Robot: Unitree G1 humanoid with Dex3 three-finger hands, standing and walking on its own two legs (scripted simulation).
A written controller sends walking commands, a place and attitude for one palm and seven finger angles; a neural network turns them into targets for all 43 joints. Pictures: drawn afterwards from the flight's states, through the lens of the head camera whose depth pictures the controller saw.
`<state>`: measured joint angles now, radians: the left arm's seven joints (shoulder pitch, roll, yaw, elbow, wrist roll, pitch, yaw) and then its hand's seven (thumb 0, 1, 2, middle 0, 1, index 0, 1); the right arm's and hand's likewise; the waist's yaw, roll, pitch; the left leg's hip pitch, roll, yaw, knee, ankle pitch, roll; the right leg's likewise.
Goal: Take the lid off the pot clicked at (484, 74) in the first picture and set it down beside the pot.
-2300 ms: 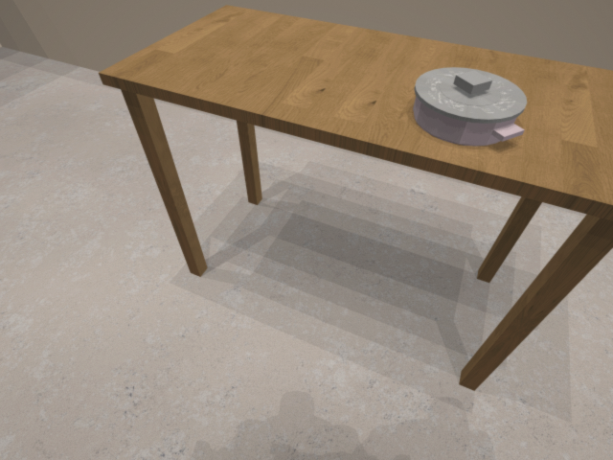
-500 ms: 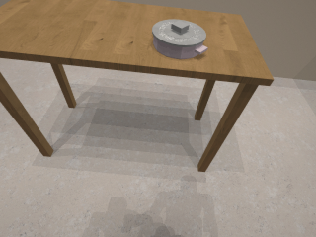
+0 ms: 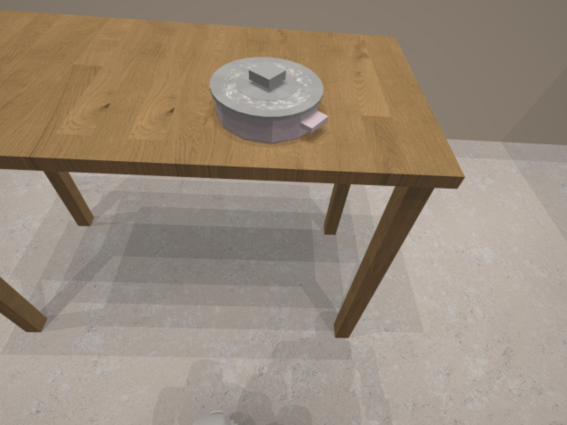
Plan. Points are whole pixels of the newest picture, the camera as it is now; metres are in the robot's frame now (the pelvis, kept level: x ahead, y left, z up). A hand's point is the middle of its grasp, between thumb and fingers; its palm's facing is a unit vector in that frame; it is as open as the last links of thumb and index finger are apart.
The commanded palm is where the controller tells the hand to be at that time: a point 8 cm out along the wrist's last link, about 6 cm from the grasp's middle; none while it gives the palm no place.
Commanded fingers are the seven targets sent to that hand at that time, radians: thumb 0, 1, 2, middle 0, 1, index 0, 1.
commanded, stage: take the last steps up to it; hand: left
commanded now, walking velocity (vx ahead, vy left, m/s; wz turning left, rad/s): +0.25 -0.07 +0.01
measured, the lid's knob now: (267, 74) +0.66 +0.06 +0.16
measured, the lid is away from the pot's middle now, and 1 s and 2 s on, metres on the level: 0.00 0.00 0.00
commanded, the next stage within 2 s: come to a stop and stand still in 0.18 s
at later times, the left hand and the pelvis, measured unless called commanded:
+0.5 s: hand (203, 364) +0.25 +0.14 -0.17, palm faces -0.01 -0.97 -0.24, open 7.4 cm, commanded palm none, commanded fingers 0.00 0.90 0.90 -0.20 -0.30 -0.20 -0.30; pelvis +0.18 -0.04 -0.01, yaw +1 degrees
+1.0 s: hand (140, 406) +0.18 +0.23 -0.17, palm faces +0.06 -0.96 -0.28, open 7.4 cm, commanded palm none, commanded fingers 0.00 0.90 0.90 -0.20 -0.30 -0.20 -0.30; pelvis +0.14 +0.02 -0.01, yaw +0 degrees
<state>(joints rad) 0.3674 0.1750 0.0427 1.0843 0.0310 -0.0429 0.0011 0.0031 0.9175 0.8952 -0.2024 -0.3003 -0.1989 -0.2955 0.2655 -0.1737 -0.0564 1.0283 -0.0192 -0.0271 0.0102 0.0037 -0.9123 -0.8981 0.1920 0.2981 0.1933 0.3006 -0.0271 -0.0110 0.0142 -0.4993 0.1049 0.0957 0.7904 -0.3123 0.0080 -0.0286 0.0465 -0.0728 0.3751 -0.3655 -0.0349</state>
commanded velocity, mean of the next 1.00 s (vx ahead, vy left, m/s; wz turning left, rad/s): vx -0.03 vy -0.02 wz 0.00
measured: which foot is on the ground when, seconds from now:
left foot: up 0.00-0.04, down 0.06-0.46, up 0.48-0.82, down 0.84-1.00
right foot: down 0.00-0.06, up 0.08-0.42, down 0.44-0.84, up 0.86-1.00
